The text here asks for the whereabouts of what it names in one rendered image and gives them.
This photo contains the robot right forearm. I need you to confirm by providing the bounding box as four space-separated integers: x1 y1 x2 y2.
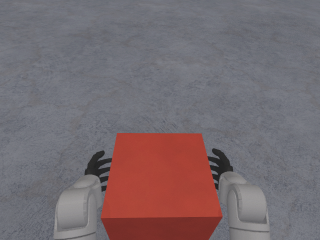
218 171 271 240

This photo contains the robot left hand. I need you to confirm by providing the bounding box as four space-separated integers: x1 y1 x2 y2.
84 150 112 192

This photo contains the carton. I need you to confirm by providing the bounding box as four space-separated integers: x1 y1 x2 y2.
101 133 223 240

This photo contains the robot right hand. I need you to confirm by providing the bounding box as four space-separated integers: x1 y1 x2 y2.
207 148 233 190

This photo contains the robot left forearm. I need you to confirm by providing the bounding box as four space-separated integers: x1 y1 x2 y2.
53 174 103 240

